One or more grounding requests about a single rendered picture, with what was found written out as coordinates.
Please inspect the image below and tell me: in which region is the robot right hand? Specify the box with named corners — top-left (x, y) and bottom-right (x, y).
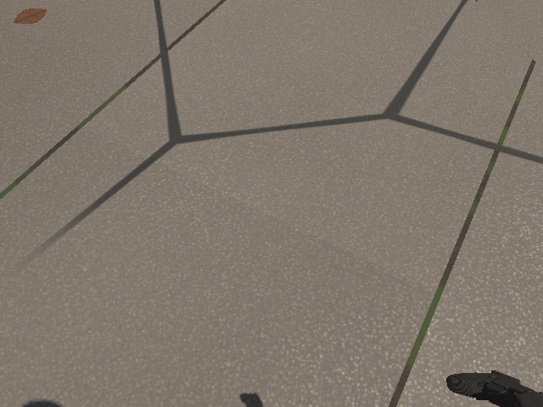
top-left (446, 371), bottom-right (543, 407)

